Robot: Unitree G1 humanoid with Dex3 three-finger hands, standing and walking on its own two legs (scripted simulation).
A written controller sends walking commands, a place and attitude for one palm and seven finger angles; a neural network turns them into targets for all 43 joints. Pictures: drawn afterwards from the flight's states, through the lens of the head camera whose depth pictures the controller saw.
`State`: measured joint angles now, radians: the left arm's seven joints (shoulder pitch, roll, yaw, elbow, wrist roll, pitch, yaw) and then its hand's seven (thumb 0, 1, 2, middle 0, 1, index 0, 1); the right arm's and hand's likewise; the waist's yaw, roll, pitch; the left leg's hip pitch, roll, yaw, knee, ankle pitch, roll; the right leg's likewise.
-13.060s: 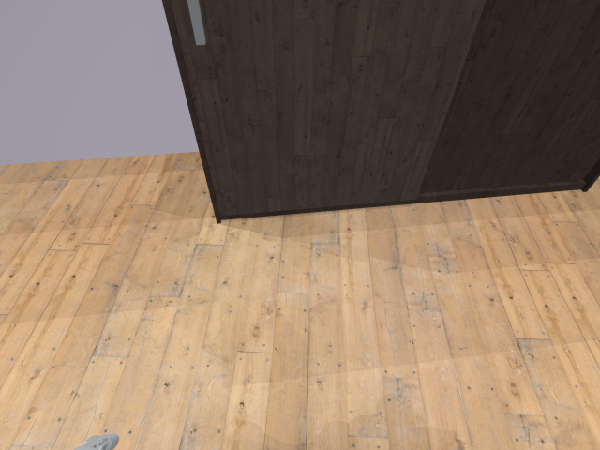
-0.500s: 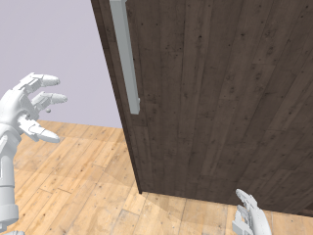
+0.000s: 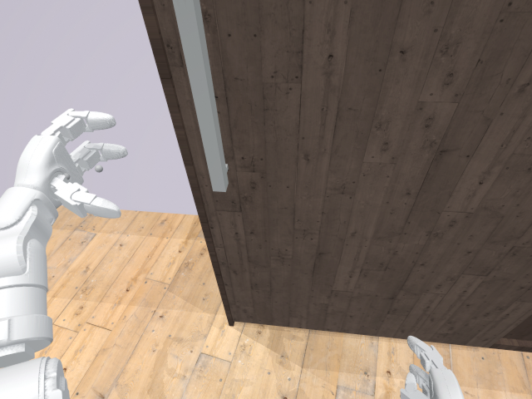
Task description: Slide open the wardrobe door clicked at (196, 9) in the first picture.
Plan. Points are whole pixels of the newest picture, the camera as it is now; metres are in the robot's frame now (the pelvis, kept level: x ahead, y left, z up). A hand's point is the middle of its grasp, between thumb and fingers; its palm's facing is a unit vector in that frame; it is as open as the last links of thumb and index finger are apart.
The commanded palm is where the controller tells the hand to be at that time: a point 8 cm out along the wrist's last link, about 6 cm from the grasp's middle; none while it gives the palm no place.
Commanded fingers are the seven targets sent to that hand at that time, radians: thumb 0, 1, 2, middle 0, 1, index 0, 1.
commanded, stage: move the hooked fingers beside the handle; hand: left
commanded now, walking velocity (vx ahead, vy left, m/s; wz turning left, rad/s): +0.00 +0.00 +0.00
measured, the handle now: (210, 104) +0.51 +0.13 +0.21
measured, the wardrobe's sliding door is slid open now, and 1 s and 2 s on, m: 0.00 0.00 0.00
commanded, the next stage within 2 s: feel for the door with the fingertips in 1.68 s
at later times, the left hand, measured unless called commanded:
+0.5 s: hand (140, 142) +0.42 +0.22 +0.20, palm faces -0.01 -1.00 -0.04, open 14.0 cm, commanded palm +0.39 +0.27 +0.20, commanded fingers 0.00 -0.50 0.30 -0.30 -1.20 -0.30 -1.20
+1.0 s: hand (168, 126) +0.46 +0.19 +0.20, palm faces -0.01 -1.00 -0.02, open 14.0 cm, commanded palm +0.43 +0.25 +0.20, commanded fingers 0.00 -0.50 0.30 -0.30 -1.20 -0.30 -1.20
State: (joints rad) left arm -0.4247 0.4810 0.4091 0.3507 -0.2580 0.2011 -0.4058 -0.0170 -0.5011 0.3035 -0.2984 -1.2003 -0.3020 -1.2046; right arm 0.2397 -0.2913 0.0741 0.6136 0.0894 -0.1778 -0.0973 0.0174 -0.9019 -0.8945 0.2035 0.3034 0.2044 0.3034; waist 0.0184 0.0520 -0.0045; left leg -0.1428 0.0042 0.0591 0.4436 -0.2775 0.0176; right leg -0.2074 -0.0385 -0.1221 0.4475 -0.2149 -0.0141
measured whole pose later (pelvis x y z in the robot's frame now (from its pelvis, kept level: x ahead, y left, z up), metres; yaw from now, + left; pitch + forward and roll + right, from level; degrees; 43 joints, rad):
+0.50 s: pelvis +0.01 +0.00 +0.00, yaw +0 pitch +1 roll +0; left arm -0.64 0.46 0.33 0.58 -0.21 0.15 -0.33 -0.02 -0.50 0.30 -0.30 -1.20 -0.30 -1.20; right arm 0.27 -0.29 0.07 0.64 0.09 -0.14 -0.10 0.02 -0.90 -0.89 0.20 0.30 0.21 0.30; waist -0.01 0.04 -0.01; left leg -0.17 0.00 0.07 0.42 -0.27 0.02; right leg -0.24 -0.04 -0.11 0.43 -0.21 -0.01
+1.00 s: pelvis +0.02 +0.00 +0.00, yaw -2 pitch +3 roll +0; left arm -0.76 0.44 0.34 0.77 -0.18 0.07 -0.27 -0.02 -0.50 0.30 -0.30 -1.20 -0.30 -1.20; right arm 0.32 -0.29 0.04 0.66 0.08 -0.09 -0.08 0.01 -0.90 -0.89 0.20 0.30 0.20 0.30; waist -0.05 0.05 -0.03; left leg -0.19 0.01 0.08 0.41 -0.28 0.02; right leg -0.27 -0.03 -0.10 0.43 -0.21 -0.01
